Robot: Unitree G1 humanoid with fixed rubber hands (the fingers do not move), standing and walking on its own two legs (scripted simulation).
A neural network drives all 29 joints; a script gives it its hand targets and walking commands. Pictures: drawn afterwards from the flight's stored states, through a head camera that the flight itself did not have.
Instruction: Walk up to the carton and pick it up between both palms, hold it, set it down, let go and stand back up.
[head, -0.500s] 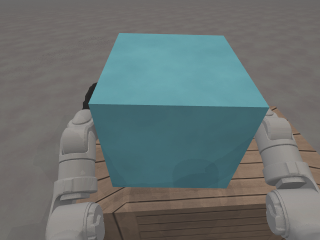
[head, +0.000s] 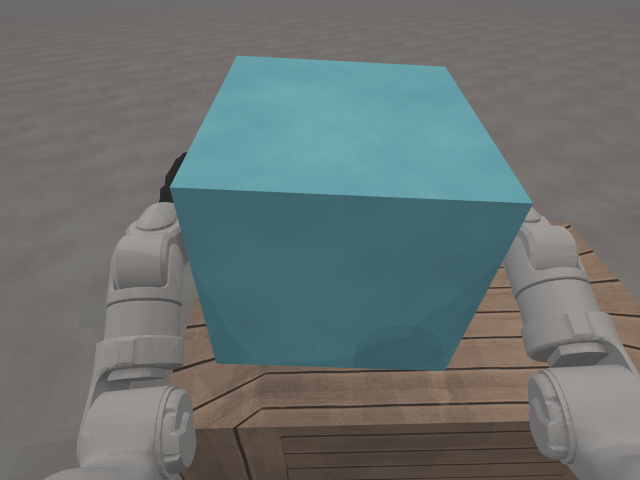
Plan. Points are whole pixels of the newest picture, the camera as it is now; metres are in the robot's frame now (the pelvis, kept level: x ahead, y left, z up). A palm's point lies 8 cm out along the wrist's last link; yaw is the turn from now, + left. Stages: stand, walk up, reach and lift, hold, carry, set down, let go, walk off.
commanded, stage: hold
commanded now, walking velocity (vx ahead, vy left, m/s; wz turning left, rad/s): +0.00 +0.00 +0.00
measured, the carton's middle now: (336, 207) +0.41 +0.01 +0.19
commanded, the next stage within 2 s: none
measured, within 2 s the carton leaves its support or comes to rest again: neither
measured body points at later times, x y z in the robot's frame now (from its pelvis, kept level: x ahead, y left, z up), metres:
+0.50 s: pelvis +0.00 +0.00 +0.00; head -0.07 +0.01 +0.44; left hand +0.36 +0.18 +0.22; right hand +0.37 -0.21 +0.21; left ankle +0.02 +0.13 -0.75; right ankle +0.02 -0.13 -0.75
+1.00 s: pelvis +0.00 -0.01 +0.00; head -0.08 -0.01 +0.44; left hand +0.36 +0.18 +0.22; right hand +0.38 -0.21 +0.22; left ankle +0.02 +0.13 -0.75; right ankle +0.02 -0.13 -0.75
